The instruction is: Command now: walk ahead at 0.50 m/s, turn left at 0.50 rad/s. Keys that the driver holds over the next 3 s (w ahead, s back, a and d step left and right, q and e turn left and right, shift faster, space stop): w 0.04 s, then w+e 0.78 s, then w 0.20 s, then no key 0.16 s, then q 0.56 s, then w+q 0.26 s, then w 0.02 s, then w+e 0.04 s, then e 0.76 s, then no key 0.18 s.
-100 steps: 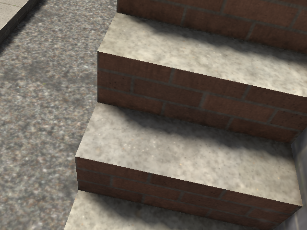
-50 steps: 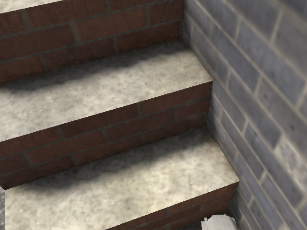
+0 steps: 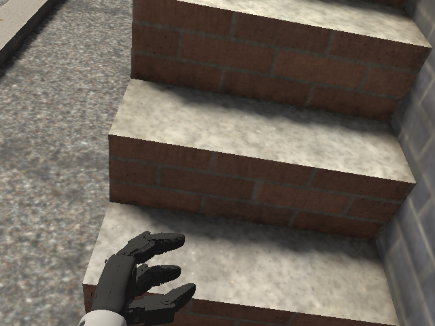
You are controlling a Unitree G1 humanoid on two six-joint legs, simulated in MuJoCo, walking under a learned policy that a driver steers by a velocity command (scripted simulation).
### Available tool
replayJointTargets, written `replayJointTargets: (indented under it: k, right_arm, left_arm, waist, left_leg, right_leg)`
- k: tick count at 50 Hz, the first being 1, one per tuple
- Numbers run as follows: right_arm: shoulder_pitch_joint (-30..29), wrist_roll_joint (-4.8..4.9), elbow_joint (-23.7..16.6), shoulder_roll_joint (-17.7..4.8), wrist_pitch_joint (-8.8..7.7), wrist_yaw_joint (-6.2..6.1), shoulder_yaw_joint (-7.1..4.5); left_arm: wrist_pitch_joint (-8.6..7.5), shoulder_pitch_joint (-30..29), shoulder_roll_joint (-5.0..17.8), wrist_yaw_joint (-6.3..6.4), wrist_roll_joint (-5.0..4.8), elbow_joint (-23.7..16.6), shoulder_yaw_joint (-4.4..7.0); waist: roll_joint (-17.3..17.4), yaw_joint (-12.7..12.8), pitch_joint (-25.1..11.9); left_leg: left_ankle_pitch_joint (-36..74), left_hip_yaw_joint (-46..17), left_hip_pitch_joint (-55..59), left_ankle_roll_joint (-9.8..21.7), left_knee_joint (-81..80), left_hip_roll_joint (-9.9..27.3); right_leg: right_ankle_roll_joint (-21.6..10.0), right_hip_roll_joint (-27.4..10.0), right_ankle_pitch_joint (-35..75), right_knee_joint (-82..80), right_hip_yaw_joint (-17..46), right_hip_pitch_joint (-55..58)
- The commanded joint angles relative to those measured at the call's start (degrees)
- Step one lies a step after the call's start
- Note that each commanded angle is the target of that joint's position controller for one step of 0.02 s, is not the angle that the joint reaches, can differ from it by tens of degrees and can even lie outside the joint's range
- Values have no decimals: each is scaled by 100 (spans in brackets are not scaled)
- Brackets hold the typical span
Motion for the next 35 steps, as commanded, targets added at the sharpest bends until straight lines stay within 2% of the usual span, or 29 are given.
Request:
replayJointTargets:
  k: [1,2,3,6,7,10,11,12,13,14,16,17,18,19,20,21,22,23,24,25,26,27,28,29,30,31,32,34,35]
  right_arm:
    - [-1044,-50,-667,-654,-139,27,-99]
    - [-1017,-73,-603,-737,-105,12,-79]
    - [-978,-110,-577,-622,-71,8,-18]
    - [-311,-117,-257,-886,7,-103,-107]
    - [-129,-145,-137,-934,-23,-124,-146]
    - [467,-218,270,-991,-134,-192,-233]
    - [530,-199,352,-951,-179,-202,-247]
    - [465,-146,397,-929,-163,-172,-260]
    - [447,-116,457,-806,-160,-159,-242]
    - [467,-102,614,-892,-132,-164,-268]
    - [578,-82,951,-691,-23,-132,-239]
    - [286,-71,1028,-688,31,-177,-207]
    - [-388,-43,1055,-599,65,-165,-163]
    - [-1262,103,843,-850,18,-225,-225]
    - [-992,336,894,-1204,-17,-319,-327]
    - [-1148,174,1030,-2161,-169,-164,-510]
    - [-1504,94,1054,-2361,-140,-90,-565]
    - [121,389,1356,-1562,-57,-125,-460]
    - [987,391,1652,-1449,-2,-79,-422]
    - [884,333,1948,-1127,-81,133,-348]
    - [194,275,1781,-764,-181,379,-292]
    - [-1637,176,1239,-418,-343,501,-139]
    - [-1767,180,932,-225,-306,505,-211]
    - [-1599,122,765,-75,-222,475,-132]
    - [-1337,119,604,18,-99,434,-73]
    - [-1089,90,569,-60,14,372,-32]
    - [-1167,9,411,71,50,239,88]
    - [-1084,-31,534,-262,162,26,27]
    - [-1132,-20,507,-252,204,-74,43]
  left_arm:
    - [135,750,526,104,36,191,355]
    - [175,749,451,120,-29,133,355]
    - [211,741,325,132,-122,162,328]
    - [230,962,143,163,-329,317,300]
    - [182,685,50,185,-339,322,270]
    - [84,554,182,199,-433,534,306]
    - [47,688,257,170,-461,635,346]
    - [16,633,144,180,-501,685,316]
    - [-1,616,159,181,-441,682,306]
    - [15,594,157,169,-392,652,289]
    - [55,578,-23,170,-379,605,210]
    - [59,442,17,167,-349,385,159]
    - [53,703,179,160,-369,372,209]
    - [5,915,548,121,-182,195,205]
    - [61,1022,931,106,-80,373,320]
    - [108,2462,1158,162,-85,885,455]
    - [240,3070,1435,198,17,1071,530]
    - [258,2334,1311,152,103,1390,553]
    - [286,2453,1157,166,4,1629,555]
    - [448,2825,1245,283,71,1960,542]
    - [558,3119,1208,256,439,2060,544]
    - [555,3246,664,72,410,2339,317]
    - [575,2619,417,-33,342,2362,274]
    - [505,2262,368,-91,216,2360,256]
    - [473,1705,259,-88,82,2319,211]
    - [436,1373,271,-102,-26,2264,191]
    - [410,1331,594,-89,-28,2248,260]
    - [415,1326,613,-55,116,2173,275]
    - [424,1419,646,29,180,2101,271]
  waist:
    - [849,682,406]
    - [919,674,480]
    - [932,588,488]
    - [1192,90,449]
    - [1240,-105,578]
    - [1494,-425,618]
    - [1568,-397,552]
    - [1744,-419,722]
    - [1802,-374,817]
    - [1988,-319,895]
    - [2005,-241,965]
    - [2187,-69,1023]
    - [2293,371,1067]
    - [1884,986,437]
    - [1534,1095,-684]
    - [1998,1761,-1376]
    - [2377,2010,-1361]
    - [1428,828,-970]
    - [214,543,-1230]
    - [-1094,512,-1584]
    - [-1081,661,-1688]
    - [191,984,-682]
    - [416,300,-428]
    - [512,32,-91]
    - [455,-234,311]
    - [399,-443,511]
    - [48,-504,596]
    - [-46,-431,501]
    - [-239,-386,610]
  left_leg:
    - [86,-1403,-565,310,-2016,829]
    - [-52,-1312,-575,286,-2044,867]
    - [140,-1265,-404,153,-2099,914]
    - [109,-1516,781,-35,-2204,1285]
    - [93,-1622,1098,-13,-2251,1449]
    - [355,-1723,2446,98,-2381,1949]
    - [447,-1578,2769,88,-2348,2014]
    - [690,-1483,2759,-18,-2366,2032]
    - [812,-1349,2701,-88,-2357,2005]
    - [1068,-1218,2608,-56,-2442,2029]
    - [2308,-855,2259,224,-2764,2106]
    - [3316,-454,1765,356,-3255,2108]
    - [5181,250,1041,325,-3194,1754]
    - [8871,1364,68,42,-3263,1405]
    - [12179,1017,-306,317,-3546,1566]
    - [14942,767,194,776,-3202,2293]
    - [15927,719,1339,850,-2435,2430]
    - [15068,855,948,467,-1374,1613]
    - [11869,313,57,317,-80,1372]
    - [4453,289,63,337,1869,612]
    - [3044,436,229,404,4359,127]
    - [2403,631,-45,598,5221,220]
    - [2277,663,-1094,581,6094,75]
    - [1957,696,-1578,564,6636,221]
    - [1770,586,-2096,435,6955,288]
    - [1793,769,-2243,277,6830,414]
    - [1466,923,-2764,150,6646,482]
    - [1887,1176,-3264,-202,6615,546]
    - [2071,1208,-3686,-356,6548,578]
  right_leg:
    - [273,3,486,865,-218,-132]
    - [322,-2,440,886,-291,-291]
    - [389,-2,301,1175,-296,-550]
    - [457,32,206,1121,93,-1652]
    - [444,150,192,1157,247,-2133]
    - [454,349,95,1081,790,-3349]
    - [421,389,-49,1177,873,-3511]
    - [435,374,-238,1139,949,-3836]
    - [394,364,-267,1330,908,-4058]
    - [402,291,-439,1475,743,-4172]
    - [366,156,-928,2010,534,-4038]
    - [324,143,-1136,1828,-123,-3544]
    - [163,6,-1241,937,-533,-2167]
    - [-121,-185,-861,-1522,-1482,522]
    - [-321,-67,-268,-2745,-1788,3109]
    - [-144,-192,-741,-3248,-1394,4631]
    - [-144,-170,-1338,-4813,-956,4585]
    - [-337,331,-1400,-5950,-830,4827]
    - [-891,-393,-2023,-6999,941,5734]
    - [-1296,-1249,-1922,-8664,2961,5626]
    - [-1543,-1484,-3485,-9023,3797,4607]
    - [-1015,-803,-1584,-8085,1623,3423]
    - [-955,-858,-2475,-8161,1601,2810]
    - [-939,-986,-3120,-8427,1915,2179]
    - [-934,-965,-3282,-8643,1838,1809]
    - [-836,-941,-3296,-8877,1629,1496]
    - [-889,-954,-3153,-9080,1331,1519]
    - [-1026,-1057,-3533,-9386,1455,1443]
    - [-1149,-1186,-3912,-9595,1732,1361]
Next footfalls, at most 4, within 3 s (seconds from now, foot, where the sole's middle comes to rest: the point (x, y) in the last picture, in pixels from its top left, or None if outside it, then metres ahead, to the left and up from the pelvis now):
0.50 right None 0.33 -0.16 -0.54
0.94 left None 0.34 0.03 -0.54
1.40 right None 0.30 -0.30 -0.54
1.72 left None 0.33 0.02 -0.54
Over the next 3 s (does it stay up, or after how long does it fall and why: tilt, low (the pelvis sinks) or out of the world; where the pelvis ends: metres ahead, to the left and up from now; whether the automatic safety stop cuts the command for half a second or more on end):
stays up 0.37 -0.11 0.37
